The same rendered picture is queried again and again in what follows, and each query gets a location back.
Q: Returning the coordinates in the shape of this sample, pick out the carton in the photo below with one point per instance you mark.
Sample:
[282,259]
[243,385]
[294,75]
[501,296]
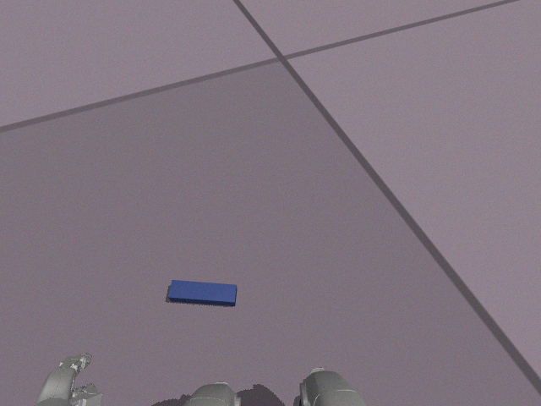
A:
[203,293]

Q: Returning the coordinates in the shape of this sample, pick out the left robot hand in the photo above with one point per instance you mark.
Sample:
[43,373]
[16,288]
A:
[60,382]

